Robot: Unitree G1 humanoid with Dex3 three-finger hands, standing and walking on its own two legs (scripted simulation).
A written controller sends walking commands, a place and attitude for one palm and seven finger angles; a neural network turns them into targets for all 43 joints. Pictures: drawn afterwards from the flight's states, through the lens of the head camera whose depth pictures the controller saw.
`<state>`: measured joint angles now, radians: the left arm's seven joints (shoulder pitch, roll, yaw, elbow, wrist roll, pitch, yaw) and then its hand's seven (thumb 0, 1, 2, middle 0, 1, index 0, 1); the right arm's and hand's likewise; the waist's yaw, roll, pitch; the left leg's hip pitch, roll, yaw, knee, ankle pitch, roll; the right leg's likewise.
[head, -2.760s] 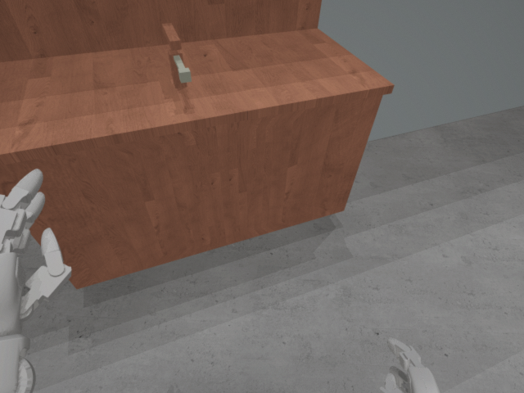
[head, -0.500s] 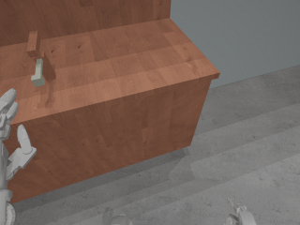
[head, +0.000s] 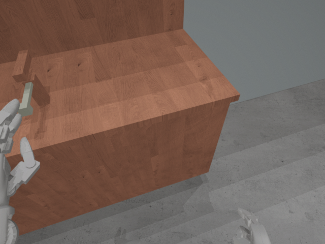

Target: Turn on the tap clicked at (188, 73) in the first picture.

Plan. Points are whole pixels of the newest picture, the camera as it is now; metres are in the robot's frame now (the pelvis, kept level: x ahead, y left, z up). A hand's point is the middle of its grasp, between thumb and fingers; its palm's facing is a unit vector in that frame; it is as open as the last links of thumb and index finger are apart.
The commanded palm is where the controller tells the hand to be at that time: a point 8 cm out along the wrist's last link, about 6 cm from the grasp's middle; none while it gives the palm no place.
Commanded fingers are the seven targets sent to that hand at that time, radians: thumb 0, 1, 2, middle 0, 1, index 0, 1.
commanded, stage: come to a stop and stand still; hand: left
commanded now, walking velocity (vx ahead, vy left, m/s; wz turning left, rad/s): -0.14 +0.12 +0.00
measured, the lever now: (24, 109) +0.42 +0.41 +0.09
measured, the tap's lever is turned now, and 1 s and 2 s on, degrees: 0 0 0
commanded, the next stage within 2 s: look again from close up in 0.82 s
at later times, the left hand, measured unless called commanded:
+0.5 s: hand (18, 185) +0.18 +0.24 +0.17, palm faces +0.38 -0.83 -0.40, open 7.4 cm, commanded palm +0.12 +0.29 +0.19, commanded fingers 0.00 0.90 0.90 -0.20 -0.30 -0.20 -0.30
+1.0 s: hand out of the picture +0.17 +0.29 +0.21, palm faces +0.47 -0.75 -0.47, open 7.4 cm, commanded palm +0.08 +0.29 +0.19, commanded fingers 0.00 0.90 0.90 -0.20 -0.30 -0.20 -0.30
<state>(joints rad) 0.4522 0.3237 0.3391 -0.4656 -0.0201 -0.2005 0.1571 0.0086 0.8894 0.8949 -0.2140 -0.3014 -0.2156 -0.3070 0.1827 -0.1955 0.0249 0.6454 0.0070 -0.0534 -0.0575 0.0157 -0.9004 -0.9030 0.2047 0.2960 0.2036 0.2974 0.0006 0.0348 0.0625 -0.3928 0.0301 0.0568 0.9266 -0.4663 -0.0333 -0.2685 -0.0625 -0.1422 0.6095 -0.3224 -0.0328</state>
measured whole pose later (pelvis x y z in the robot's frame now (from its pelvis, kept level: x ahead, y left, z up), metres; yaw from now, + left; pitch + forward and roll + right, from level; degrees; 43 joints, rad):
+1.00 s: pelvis -0.08 +0.01 +0.00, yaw -1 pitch -3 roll -2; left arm 0.15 0.53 0.44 -0.31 0.02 -0.26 0.09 0.01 0.88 0.89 -0.22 -0.30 -0.22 -0.31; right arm 0.26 -0.20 0.01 0.64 0.00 -0.13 -0.06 0.02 -0.90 -0.90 0.20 0.30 0.20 0.30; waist 0.05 0.00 0.09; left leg -0.37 0.05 0.03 0.55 -0.18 0.02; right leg -0.25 0.02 -0.08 0.50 -0.19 -0.02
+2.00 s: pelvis +0.04 +0.05 -0.01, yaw -3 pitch +0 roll +0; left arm 0.41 0.37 0.39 -0.48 -0.04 -0.21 0.12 0.01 0.89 0.90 -0.21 -0.30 -0.21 -0.31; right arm 0.21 -0.19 0.01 0.56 0.01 -0.08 -0.02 0.02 -0.90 -0.90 0.20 0.30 0.20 0.30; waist -0.01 0.00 0.03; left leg -0.29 -0.03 0.11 0.68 -0.39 0.09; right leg -0.27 -0.03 -0.03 0.75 -0.46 -0.01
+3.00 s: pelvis +0.11 +0.10 +0.01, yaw -2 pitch +0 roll -1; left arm 0.45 0.37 0.34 -0.49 -0.05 -0.17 0.14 0.01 0.89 0.90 -0.21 -0.30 -0.21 -0.31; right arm 0.19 -0.20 0.02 0.57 0.00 -0.09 -0.06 0.02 -0.90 -0.90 0.20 0.30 0.20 0.30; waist 0.00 -0.01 0.00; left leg -0.26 0.01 0.03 0.46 -0.20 0.03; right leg -0.16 0.02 -0.03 0.39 -0.23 0.00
